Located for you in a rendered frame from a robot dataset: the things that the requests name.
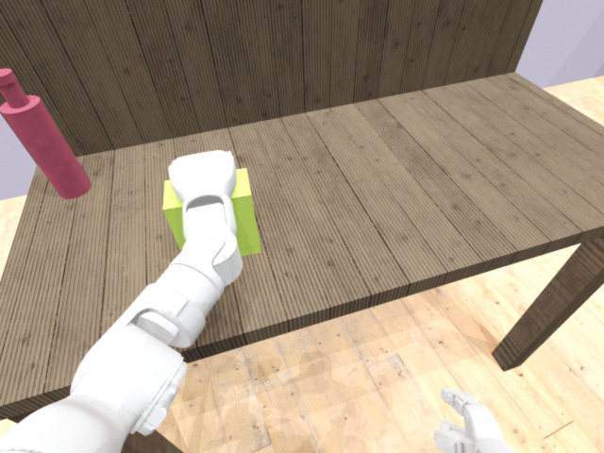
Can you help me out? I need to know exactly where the robot right hand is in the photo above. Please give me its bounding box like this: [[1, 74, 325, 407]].
[[435, 388, 505, 453]]

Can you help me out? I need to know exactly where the robot left hand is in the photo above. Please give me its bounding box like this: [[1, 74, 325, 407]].
[[168, 150, 237, 203]]

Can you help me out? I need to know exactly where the table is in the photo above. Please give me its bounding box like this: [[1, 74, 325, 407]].
[[0, 0, 604, 453]]

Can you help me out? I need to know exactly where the sponge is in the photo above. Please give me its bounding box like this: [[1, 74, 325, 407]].
[[163, 168, 261, 257]]

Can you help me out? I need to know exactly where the left robot forearm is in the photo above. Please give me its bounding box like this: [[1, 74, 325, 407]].
[[70, 190, 243, 394]]

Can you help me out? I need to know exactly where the robot left upper arm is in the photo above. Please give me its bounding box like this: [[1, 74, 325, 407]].
[[0, 323, 188, 453]]

